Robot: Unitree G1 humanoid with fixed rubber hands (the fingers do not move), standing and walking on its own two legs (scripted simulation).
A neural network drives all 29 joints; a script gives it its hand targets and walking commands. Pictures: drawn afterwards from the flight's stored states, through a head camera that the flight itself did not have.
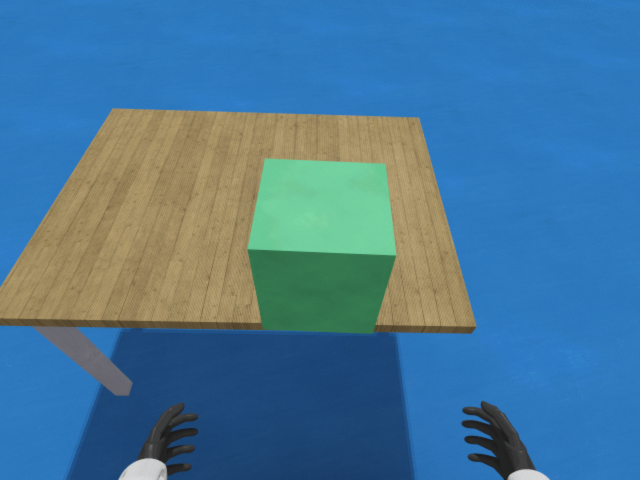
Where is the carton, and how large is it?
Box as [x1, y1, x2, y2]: [247, 159, 395, 333]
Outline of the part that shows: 265,159 247,249 263,329 372,333 395,258 395,248 385,164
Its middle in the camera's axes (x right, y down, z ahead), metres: +0.00 +0.02 +0.70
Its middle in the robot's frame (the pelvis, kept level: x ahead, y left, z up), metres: +0.50 +0.00 -0.08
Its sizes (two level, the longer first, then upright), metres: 0.210 0.200 0.250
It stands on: a table, 0.56 m high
